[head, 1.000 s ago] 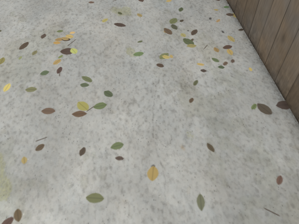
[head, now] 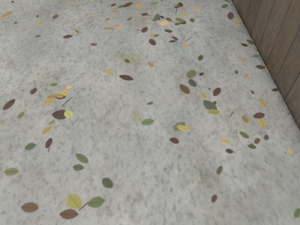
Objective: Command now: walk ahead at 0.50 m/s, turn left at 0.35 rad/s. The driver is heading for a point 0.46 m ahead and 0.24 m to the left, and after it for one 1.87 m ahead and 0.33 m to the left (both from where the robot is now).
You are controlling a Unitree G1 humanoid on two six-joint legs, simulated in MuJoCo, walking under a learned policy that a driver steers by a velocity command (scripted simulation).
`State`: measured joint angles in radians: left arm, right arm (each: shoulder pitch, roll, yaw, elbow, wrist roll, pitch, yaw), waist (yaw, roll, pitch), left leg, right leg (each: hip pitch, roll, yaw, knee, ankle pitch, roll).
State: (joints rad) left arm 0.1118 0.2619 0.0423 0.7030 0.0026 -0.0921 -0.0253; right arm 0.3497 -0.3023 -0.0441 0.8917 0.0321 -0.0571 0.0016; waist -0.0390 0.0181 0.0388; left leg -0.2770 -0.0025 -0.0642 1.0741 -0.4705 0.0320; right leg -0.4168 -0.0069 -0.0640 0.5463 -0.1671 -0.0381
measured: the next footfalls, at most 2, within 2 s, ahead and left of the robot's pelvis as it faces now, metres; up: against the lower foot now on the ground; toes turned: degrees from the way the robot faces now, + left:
left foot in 0.40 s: +0.34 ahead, +0.14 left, +0.00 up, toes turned +13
right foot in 0.88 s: +0.44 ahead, -0.05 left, +0.00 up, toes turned +34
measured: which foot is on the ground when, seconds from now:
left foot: up 0.00-0.38, down 0.40-0.88, up 0.90-1.00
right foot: down 0.00-0.38, up 0.40-0.86, down 0.88-1.00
